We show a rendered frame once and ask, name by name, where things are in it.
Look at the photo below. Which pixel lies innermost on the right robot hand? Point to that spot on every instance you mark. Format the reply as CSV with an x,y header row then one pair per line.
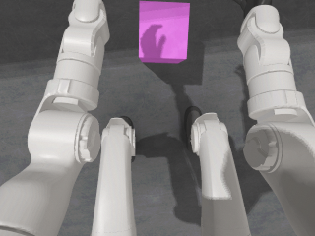
x,y
247,5

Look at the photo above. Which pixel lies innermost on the left robot upper arm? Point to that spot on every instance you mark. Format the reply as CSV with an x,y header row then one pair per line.
x,y
35,201

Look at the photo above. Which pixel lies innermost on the robot left foot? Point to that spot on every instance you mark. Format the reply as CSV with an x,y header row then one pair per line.
x,y
128,120

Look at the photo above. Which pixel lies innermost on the carton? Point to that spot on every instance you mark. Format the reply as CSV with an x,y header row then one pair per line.
x,y
163,31

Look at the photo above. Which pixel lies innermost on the right robot upper arm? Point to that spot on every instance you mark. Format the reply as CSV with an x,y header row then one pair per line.
x,y
284,153

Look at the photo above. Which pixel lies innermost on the robot right shin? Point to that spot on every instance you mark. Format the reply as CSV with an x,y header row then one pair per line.
x,y
209,116

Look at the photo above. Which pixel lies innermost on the robot left forearm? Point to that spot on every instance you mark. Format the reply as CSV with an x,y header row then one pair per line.
x,y
79,62

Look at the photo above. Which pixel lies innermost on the robot right forearm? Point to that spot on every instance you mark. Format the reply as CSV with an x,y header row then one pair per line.
x,y
268,69

